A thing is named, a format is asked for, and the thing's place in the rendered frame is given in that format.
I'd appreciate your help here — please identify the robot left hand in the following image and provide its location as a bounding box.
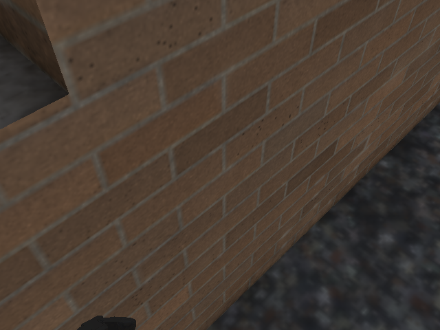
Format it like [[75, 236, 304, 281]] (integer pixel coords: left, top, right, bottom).
[[77, 316, 136, 330]]

